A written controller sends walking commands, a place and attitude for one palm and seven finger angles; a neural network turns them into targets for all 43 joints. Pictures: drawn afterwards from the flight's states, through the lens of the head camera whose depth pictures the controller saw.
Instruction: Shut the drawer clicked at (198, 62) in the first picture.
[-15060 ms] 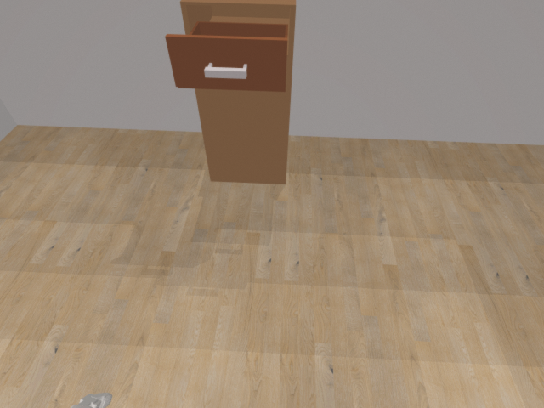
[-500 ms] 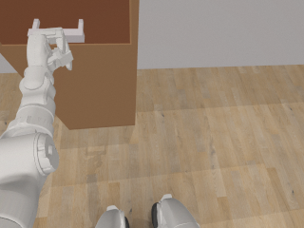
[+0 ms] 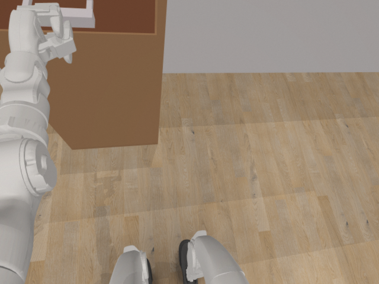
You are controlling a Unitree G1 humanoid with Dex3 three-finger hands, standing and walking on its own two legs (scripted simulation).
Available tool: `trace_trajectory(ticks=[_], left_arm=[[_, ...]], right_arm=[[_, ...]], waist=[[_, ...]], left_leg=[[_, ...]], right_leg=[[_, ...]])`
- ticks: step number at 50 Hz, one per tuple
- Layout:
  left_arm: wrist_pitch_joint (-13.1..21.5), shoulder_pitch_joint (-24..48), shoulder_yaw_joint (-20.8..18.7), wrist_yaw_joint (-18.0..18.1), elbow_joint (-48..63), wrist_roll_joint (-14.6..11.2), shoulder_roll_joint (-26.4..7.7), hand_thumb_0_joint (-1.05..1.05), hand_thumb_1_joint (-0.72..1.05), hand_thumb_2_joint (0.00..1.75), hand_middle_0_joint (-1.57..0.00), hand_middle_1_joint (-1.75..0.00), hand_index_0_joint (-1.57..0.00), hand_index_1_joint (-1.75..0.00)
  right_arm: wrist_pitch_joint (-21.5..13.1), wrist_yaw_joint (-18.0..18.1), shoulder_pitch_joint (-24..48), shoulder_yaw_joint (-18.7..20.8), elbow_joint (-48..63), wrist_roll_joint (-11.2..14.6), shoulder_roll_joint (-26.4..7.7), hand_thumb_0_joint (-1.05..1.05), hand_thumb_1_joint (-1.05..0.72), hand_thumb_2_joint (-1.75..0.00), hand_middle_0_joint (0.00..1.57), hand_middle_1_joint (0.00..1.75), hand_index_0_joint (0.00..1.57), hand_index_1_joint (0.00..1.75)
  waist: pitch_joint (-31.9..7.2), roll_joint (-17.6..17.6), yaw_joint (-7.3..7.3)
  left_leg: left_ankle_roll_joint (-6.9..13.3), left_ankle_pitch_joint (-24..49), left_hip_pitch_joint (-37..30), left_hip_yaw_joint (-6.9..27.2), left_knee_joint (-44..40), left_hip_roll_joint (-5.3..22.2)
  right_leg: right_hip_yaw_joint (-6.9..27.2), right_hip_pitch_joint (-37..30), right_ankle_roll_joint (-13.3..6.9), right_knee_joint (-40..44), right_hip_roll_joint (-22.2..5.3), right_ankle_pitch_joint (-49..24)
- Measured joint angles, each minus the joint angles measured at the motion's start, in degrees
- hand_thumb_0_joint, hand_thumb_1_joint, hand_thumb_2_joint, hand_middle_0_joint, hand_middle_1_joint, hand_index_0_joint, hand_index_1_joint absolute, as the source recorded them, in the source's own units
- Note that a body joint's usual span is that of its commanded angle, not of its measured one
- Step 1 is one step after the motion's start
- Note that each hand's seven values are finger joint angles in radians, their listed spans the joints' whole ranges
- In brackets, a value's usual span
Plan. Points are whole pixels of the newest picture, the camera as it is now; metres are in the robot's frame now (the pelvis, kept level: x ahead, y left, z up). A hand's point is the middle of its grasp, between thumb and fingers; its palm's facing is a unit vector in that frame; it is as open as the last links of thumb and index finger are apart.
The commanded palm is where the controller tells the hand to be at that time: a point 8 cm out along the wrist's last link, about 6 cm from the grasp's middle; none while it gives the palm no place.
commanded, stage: pull the fist back off the drawer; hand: left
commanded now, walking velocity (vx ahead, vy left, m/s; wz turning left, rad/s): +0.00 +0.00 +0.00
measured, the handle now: (58, 8) +0.65 +0.16 +0.09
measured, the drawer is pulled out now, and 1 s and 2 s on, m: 0.00 0.00 0.00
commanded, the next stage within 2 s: draw the hand back to the body in 0.50 s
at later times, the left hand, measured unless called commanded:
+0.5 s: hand (68, 51) +0.55 +0.14 +0.09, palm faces -0.02 -1.00 -0.03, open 3.2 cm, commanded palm +0.52 +0.18 +0.10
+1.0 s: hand (31, 89) +0.43 +0.17 +0.15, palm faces +0.00 -1.00 -0.06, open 3.3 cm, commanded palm +0.39 +0.21 +0.15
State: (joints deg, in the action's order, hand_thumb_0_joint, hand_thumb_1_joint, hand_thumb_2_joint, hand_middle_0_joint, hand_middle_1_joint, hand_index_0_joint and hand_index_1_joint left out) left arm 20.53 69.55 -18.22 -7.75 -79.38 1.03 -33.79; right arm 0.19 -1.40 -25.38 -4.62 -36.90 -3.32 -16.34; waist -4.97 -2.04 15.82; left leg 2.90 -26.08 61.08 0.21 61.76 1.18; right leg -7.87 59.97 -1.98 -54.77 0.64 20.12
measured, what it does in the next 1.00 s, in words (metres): rises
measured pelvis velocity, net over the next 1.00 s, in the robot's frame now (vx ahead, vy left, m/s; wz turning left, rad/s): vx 0.06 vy -0.01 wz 0.00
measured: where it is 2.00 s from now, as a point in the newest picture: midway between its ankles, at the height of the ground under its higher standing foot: outside the picture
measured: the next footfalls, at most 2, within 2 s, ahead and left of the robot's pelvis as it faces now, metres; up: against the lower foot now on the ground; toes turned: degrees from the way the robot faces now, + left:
none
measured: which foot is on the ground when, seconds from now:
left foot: down 0.00-1.00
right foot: down 0.00-1.00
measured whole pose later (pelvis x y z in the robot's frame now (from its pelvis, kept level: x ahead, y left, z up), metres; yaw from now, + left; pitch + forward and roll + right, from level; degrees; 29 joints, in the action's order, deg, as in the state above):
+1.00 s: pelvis +0.06 -0.01 +0.05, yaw +0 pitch +10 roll -1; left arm 14.8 16.2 -12.4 -11.1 -27.5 -11.9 -16.5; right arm 1.4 -0.5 -18.0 -1.4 -31.6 2.6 -14.8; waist -6.5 -2.9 2.6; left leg 1.8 -24.5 28.2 -2.0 42.6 0.6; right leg -4.4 30.0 -2.0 -39.9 1.5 20.1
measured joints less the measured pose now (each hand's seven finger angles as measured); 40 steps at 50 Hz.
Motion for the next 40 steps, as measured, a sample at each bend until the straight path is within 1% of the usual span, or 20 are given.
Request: trace_trajectory(ticks=[8, 11, 15, 20, 25, 28, 32, 34, 36, 40], left_arm=[[-0.2, -3.3, -1.9, -0.8, 2.9, -1.3, 0.9, 0.00, 0.72, 0.92, -1.40, -1.60, -1.40, -1.60], [-0.2, -5.5, -2.7, -1.0, 4.7, -1.7, 1.8, 0.00, 0.75, 0.91, -1.40, -1.60, -1.40, -1.60], [0.3, -9.2, -3.0, -0.6, 7.7, -2.6, 3.8, 0.00, 0.79, 0.90, -1.40, -1.60, -1.40, -1.60], [0.9, -15.5, -3.5, -0.4, 12.6, -3.6, 6.8, 0.01, 0.85, 0.90, -1.40, -1.60, -1.40, -1.60], [1.8, -22.5, -1.7, -0.3, 18.3, -5.3, 10.3, 0.01, 0.88, 0.90, -1.40, -1.60, -1.40, -1.60], [1.9, -24.3, 0.1, -0.1, 19.9, -6.1, 12.1, 0.02, 0.89, 0.90, -1.40, -1.60, -1.40, -1.60], [2.2, -25.5, 1.7, 0.1, 21.3, -6.5, 13.9, 0.02, 0.90, 0.90, -1.40, -1.60, -1.40, -1.60], [2.0, -27.6, 1.7, -0.1, 24.0, -6.8, 14.6, 0.02, 0.90, 0.90, -1.40, -1.60, -1.40, -1.60], [1.7, -31.3, 2.1, -0.2, 28.5, -7.4, 15.3, 0.02, 0.90, 0.90, -1.40, -1.60, -1.40, -1.60], [-0.3, -39.6, 3.4, -1.0, 36.9, -9.2, 16.9, 0.02, 0.90, 0.90, -1.40, -1.60, -1.40, -1.60]], right_arm=[[0.9, -0.6, -1.3, 0.0, 0.7, 0.3, 0.0, 0.00, -0.91, -0.90, 0.21, 0.30, 0.20, 0.30], [1.4, -0.8, -1.6, 0.1, 1.2, 0.5, 0.1, 0.00, -0.91, -0.90, 0.21, 0.30, 0.20, 0.30], [2.1, -1.1, -1.7, 0.6, 1.7, 0.8, 0.4, 0.01, -0.91, -0.90, 0.21, 0.30, 0.20, 0.30], [3.3, -1.4, -1.4, 1.3, 2.6, 1.1, 0.8, 0.01, -0.91, -0.90, 0.21, 0.30, 0.20, 0.30], [4.2, -1.7, -0.4, 2.4, 3.0, 1.8, 1.1, 0.01, -0.91, -0.90, 0.21, 0.30, 0.20, 0.30], [4.3, -1.7, 0.9, 2.9, 2.7, 2.2, 1.4, 0.01, -0.91, -0.90, 0.21, 0.30, 0.20, 0.30], [4.2, -1.6, 3.1, 3.5, 2.3, 2.5, 1.4, 0.01, -0.91, -0.90, 0.21, 0.30, 0.20, 0.30], [4.3, -1.6, 4.0, 3.8, 2.6, 2.7, 1.4, 0.01, -0.91, -0.90, 0.20, 0.30, 0.20, 0.30], [4.2, -1.6, 4.5, 4.1, 3.3, 3.1, 1.4, 0.01, -0.91, -0.90, 0.20, 0.30, 0.20, 0.30], [3.9, -1.3, 4.5, 4.1, 4.4, 4.1, 1.6, 0.01, -0.91, -0.90, 0.20, 0.30, 0.20, 0.30]], waist=[[0.1, -0.3, -0.48], [0.0, -0.3, -0.93], [-0.4, -0.4, -1.85], [-1.2, -0.3, -3.44], [-2.1, -0.3, -5.58], [-2.3, -0.2, -6.67], [-2.4, -0.1, -7.75], [-2.5, -0.1, -8.15], [-2.6, -0.3, -8.67], [-2.9, -0.5, -10.34]], left_leg=[[0.2, -0.1, -1.6, -1.2, -1.0, 0.5], [0.3, -0.3, -2.8, -1.8, -1.7, 0.6], [0.3, -0.6, -5.0, -2.6, -3.0, 0.7], [0.3, -1.2, -8.5, -3.5, -5.1, 0.7], [0.2, -1.7, -12.5, -3.7, -7.3, 0.6], [0.0, -1.9, -14.2, -3.2, -8.0, 0.3], [-0.2, -2.0, -15.6, -2.7, -8.6, 0.1], [-0.3, -1.9, -16.5, -2.9, -9.2, 0.1], [-0.4, -1.6, -18.1, -3.3, -10.3, 0.1], [-0.5, -0.5, -22.7, -3.7, -13.5, -0.2]], right_leg=[[1.2, -1.1, 0.2, 0.8, 0.5, -0.3], [1.8, -1.9, 0.3, 1.3, 0.7, -0.3], [2.7, -3.5, 0.5, 2.1, 0.9, 0.0], [3.8, -6.3, 0.6, 3.4, 1.1, 0.7], [4.0, -10.0, 0.7, 5.0, 1.2, 1.5], [3.6, -11.9, 0.6, 5.6, 1.0, 1.9], [3.2, -13.3, 0.6, 6.0, 0.7, 2.4], [3.5, -14.1, 0.5, 6.3, 0.8, 2.4], [3.9, -15.4, 0.5, 7.2, 0.9, 2.2], [4.7, -19.5, 0.5, 9.8, 1.0, 1.6]])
